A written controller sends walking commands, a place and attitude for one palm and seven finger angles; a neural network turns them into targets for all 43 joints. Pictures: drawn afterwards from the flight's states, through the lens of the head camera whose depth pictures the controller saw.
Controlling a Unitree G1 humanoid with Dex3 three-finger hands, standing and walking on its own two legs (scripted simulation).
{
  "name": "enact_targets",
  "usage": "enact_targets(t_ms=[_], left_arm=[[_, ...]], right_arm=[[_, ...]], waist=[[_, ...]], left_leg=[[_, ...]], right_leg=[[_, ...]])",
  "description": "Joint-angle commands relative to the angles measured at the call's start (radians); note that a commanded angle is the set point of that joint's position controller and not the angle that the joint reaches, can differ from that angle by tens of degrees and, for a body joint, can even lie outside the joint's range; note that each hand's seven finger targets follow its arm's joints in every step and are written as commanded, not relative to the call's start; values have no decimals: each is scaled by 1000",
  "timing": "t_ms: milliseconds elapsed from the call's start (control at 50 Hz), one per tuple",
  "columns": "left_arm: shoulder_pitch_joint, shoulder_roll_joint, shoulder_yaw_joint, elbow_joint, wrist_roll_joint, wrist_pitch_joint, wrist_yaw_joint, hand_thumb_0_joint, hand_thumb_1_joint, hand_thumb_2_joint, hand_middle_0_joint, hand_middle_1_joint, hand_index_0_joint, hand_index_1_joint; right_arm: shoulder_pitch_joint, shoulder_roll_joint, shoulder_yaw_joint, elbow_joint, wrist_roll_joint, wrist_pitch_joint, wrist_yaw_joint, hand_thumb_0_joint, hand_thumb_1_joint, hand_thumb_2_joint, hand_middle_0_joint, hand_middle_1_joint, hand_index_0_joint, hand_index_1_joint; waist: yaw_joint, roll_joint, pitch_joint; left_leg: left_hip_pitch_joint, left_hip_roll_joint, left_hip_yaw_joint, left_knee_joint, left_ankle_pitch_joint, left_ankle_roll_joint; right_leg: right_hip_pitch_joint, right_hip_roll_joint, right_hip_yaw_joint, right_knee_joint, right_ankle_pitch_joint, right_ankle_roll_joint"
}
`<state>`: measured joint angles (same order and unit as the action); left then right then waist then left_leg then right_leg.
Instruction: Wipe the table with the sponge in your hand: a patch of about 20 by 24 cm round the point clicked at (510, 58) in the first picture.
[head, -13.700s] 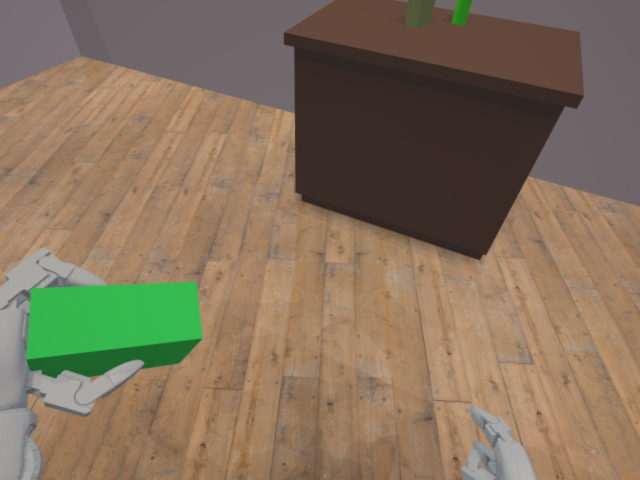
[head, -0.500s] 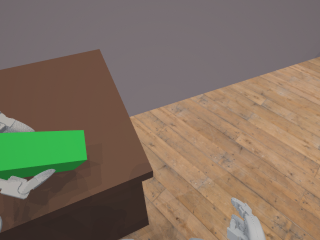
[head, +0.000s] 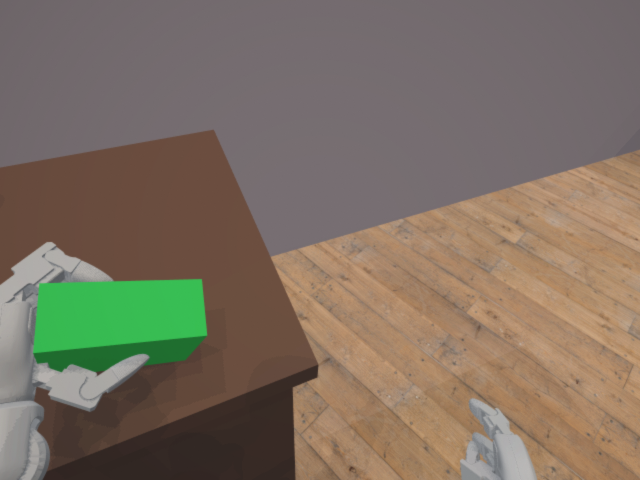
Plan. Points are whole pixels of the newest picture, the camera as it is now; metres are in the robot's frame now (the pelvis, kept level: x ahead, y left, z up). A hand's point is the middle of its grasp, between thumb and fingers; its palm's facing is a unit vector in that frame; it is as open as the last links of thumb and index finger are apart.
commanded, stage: come to a stop and stand still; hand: left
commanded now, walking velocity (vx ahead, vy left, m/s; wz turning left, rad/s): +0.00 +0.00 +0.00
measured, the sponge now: (149, 325) +0.23 +0.20 +0.13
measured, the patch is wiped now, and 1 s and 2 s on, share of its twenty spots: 0.00 0.00 0.00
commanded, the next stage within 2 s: look again from close up in 0.78 s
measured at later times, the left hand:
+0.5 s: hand (44, 302) +0.23 +0.29 +0.16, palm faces +0.38 -0.84 -0.38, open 10.1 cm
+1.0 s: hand (30, 309) +0.22 +0.29 +0.17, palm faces +0.40 -0.86 -0.32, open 10.1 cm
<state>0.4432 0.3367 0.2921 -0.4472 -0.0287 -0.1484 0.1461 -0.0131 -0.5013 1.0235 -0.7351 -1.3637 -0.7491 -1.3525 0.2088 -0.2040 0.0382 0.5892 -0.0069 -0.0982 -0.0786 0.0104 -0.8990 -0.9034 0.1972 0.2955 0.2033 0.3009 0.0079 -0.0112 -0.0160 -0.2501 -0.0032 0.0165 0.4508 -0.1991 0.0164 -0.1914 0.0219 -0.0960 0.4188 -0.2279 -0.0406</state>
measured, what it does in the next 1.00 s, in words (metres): stands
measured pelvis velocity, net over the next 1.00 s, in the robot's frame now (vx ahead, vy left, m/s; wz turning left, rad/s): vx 0.00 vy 0.04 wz -0.02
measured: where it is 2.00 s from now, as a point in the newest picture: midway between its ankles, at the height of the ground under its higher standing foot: outside the picture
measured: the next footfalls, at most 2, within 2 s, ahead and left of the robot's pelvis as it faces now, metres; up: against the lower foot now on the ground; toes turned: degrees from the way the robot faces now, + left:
none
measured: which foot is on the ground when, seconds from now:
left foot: down 0.00-1.00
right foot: down 0.00-1.00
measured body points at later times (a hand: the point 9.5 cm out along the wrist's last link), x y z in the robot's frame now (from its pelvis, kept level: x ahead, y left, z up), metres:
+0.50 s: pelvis +0.00 +0.03 +0.00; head +0.03 +0.07 +0.45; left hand +0.21 +0.33 +0.18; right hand +0.17 -0.20 -0.07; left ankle +0.03 +0.11 -0.74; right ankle +0.00 -0.09 -0.74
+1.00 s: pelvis +0.00 +0.04 +0.00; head +0.01 +0.07 +0.45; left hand +0.19 +0.33 +0.19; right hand +0.18 -0.18 -0.06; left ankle +0.03 +0.11 -0.74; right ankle +0.00 -0.09 -0.74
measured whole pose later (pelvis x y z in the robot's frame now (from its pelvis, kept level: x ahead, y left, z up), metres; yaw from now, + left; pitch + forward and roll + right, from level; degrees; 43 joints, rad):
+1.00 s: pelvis +0.00 +0.04 +0.00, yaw -1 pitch -2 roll -2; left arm 0.39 0.35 0.34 -0.49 -0.02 -0.21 0.12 -0.01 -0.50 1.02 -0.73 -1.36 -0.75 -1.35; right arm 0.21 -0.19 0.04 0.57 -0.01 -0.14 -0.03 0.01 -0.90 -0.90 0.20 0.30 0.21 0.30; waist 0.04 -0.03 0.05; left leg -0.23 -0.03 0.06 0.46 -0.21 0.07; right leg -0.16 -0.01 -0.06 0.38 -0.20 0.01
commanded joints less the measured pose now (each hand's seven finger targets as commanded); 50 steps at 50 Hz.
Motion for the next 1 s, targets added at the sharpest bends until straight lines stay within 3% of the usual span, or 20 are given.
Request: enact_targets(t_ms=[0,20,40,60,80,100,120,180,260,280,340,400,480,540,600,680,780,840,880,980], left_arm=[[-50,198,165,-234,-15,-77,29,0,100,1300,-1200,-1600,-1200,-1600],[-1117,954,687,-460,139,-171,11,0,100,1300,-1200,-1600,-1200,-1600],[-583,382,309,131,36,-129,-37,0,100,1300,-1200,-1600,-1200,-1600],[-299,320,280,127,-1,-133,-38,0,100,1300,-1200,-1600,-1200,-1600],[-220,123,137,215,-20,-118,-46,0,100,1300,-1200,-1600,-1200,-1600],[-222,164,127,76,-28,-126,-49,0,100,1300,-1200,-1600,-1200,-1600],[-185,155,112,5,-34,-131,-49,0,100,1300,-1200,-1600,-1200,-1600],[-57,91,22,-142,-35,-121,-45,0,100,1300,-1200,-1600,-1200,-1600],[-105,235,169,-253,-10,-126,-18,0,100,1300,-1200,-1600,-1200,-1600],[-156,319,250,-313,-7,-133,-5,0,100,1300,-1200,-1600,-1200,-1600],[-191,286,249,-310,-11,-152,-3,0,100,1300,-1200,-1600,-1200,-1600],[-227,280,242,-319,-13,-165,-7,0,100,1300,-1200,-1600,-1200,-1600],[-135,165,146,-260,-12,-163,-20,0,100,1300,-1200,-1600,-1200,-1600],[-78,134,108,-227,-3,-144,-27,0,100,1300,-1200,-1600,-1200,-1600],[-42,126,108,-157,-3,-121,-27,0,100,1300,-1200,-1600,-1200,-1600],[-119,207,181,-213,-8,-116,-22,0,100,1300,-1200,-1600,-1200,-1600],[-198,233,185,-323,-11,-131,-16,0,100,1300,-1200,-1600,-1200,-1600],[-195,194,144,-336,-7,-139,-13,0,100,1300,-1200,-1600,-1200,-1600],[-172,182,137,-309,-4,-134,-10,0,100,1300,-1200,-1600,-1200,-1600],[-95,153,135,-165,-1,-114,-9,0,100,1300,-1200,-1600,-1200,-1600]], right_arm=[[-85,-109,-46,-149,-3,-40,-9,0,-900,-900,200,300,200,300],[37,-149,-70,-151,-26,-85,5,0,-900,-900,200,300,200,300],[-33,-37,-31,-84,2,-77,13,0,-900,-900,200,300,200,300],[-40,-96,-74,-135,6,-88,16,0,-900,-900,200,300,200,300],[-43,-109,-77,-141,23,-85,35,0,-900,-900,200,300,200,300],[-37,-136,-83,-145,25,-78,43,0,-900,-900,200,300,200,300],[-42,-143,-86,-144,26,-82,53,0,-900,-900,200,300,200,300],[-91,-118,-71,-179,35,-88,74,0,-900,-900,200,300,200,300],[-107,-126,-68,-201,19,-95,51,0,-900,-900,200,300,200,300],[-119,-131,-68,-198,14,-91,40,0,-900,-900,200,300,200,300],[-109,-118,-61,-195,8,-101,27,0,-900,-900,200,300,200,300],[-94,-112,-56,-183,3,-117,25,0,-900,-900,200,300,200,300],[-73,-114,-62,-161,7,-135,44,0,-900,-900,200,300,200,300],[-56,-131,-71,-155,6,-119,56,0,-900,-900,200,300,200,300],[-59,-129,-67,-158,7,-92,56,0,-900,-900,200,300,200,300],[-79,-120,-63,-178,9,-68,37,0,-900,-900,200,300,200,300],[-104,-109,-55,-194,4,-77,25,0,-900,-900,200,300,200,300],[-94,-117,-58,-187,2,-93,29,0,-900,-900,200,300,200,300],[-97,-114,-57,-180,3,-97,30,0,-900,-900,200,300,200,300],[-76,-118,-64,-164,8,-84,33,0,-900,-900,200,300,200,300]], waist=[[11,121,-101],[24,-69,169],[0,-91,-76],[51,-40,-13],[22,60,-88],[24,122,-141],[28,118,-159],[36,23,-133],[27,-101,-80],[24,-49,-82],[19,126,-83],[21,223,-101],[14,164,-152],[11,96,-148],[10,61,-111],[12,39,-99],[18,145,-117],[18,171,-115],[18,166,-110],[17,63,-71]], left_leg=[[-36,87,-107,-121,52,-17],[-177,105,-25,58,87,25],[12,20,-40,66,122,20],[12,49,-45,66,93,-3],[46,43,-19,39,92,-14],[66,46,-27,0,97,-2],[73,60,-38,-18,111,5],[46,96,-73,-71,23,30],[-18,80,-87,-90,-134,25],[-5,76,-90,-92,-131,23],[-34,97,-124,-132,-105,31],[-23,108,-122,-122,16,22],[100,103,-93,-51,285,-3],[112,123,-95,-39,401,-22],[77,122,-97,-64,364,-37],[48,113,-98,-93,259,-39],[42,106,-94,-112,129,-19],[38,108,-108,-125,89,-15],[42,107,-102,-126,72,-16],[5,103,-104,-136,27,-19]], right_leg=[[96,-78,128,-73,83,22],[-147,-130,209,-206,145,113],[-109,-176,229,-133,118,2],[-83,-162,292,-180,173,28],[14,-171,273,-115,233,4],[55,-157,229,-76,229,23],[65,-140,204,-62,185,41],[54,-102,159,-58,29,55],[18,-90,158,-107,-131,32],[5,-90,158,-103,-143,27],[67,-65,136,-29,-24,19],[108,-62,110,10,91,18],[86,-65,110,-3,215,14],[73,-58,96,-1,233,22],[63,-57,89,-11,209,26],[82,-57,96,-21,182,28],[118,-62,106,-25,151,25],[124,-57,106,-21,135,22],[120,-60,109,-30,133,22],[110,-67,115,-65,115,24]])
